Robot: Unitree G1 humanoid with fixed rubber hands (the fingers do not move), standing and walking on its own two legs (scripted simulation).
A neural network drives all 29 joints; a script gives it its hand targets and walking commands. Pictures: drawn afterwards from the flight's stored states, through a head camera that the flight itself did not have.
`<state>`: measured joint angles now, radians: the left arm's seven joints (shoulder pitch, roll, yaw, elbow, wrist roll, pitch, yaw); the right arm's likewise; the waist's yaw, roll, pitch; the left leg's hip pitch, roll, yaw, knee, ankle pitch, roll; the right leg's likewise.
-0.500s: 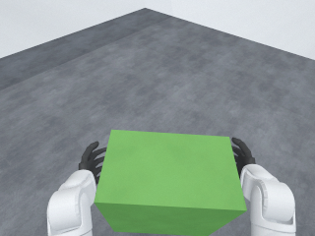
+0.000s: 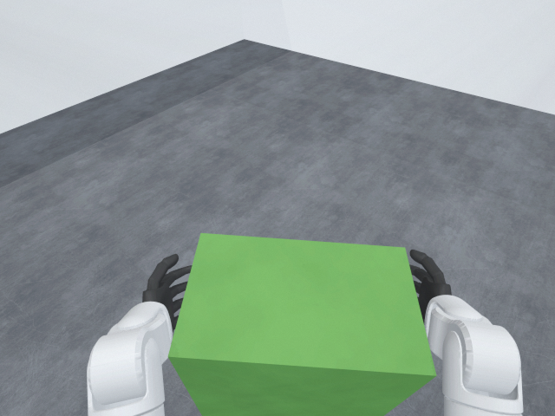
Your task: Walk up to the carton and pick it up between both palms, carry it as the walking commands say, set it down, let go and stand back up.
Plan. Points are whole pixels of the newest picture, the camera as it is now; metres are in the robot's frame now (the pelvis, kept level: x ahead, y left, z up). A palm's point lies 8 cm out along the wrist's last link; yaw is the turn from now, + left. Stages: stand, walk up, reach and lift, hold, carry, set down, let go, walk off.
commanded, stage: carry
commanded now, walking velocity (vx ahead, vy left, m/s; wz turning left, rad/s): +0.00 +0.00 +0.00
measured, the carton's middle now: (292, 341) +0.24 +0.00 +0.02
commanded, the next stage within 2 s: none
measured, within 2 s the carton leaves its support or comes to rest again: neither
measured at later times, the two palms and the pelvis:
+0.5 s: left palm (174, 304) +0.25 +0.16 +0.08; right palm (438, 300) +0.26 -0.19 +0.08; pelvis +0.01 -0.01 +0.00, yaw +0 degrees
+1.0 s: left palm (182, 305) +0.27 +0.16 +0.06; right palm (433, 299) +0.27 -0.19 +0.06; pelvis +0.01 -0.01 +0.00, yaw +0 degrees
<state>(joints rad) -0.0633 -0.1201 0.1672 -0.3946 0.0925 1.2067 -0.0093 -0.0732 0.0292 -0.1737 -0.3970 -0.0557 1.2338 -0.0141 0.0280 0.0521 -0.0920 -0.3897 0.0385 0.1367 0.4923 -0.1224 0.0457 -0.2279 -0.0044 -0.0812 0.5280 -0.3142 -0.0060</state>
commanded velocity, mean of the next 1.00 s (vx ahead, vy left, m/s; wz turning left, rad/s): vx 0.00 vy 0.00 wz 0.00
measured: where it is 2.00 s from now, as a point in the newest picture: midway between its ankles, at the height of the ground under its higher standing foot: outside the picture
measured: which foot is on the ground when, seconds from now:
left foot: down 0.00-1.00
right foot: down 0.00-1.00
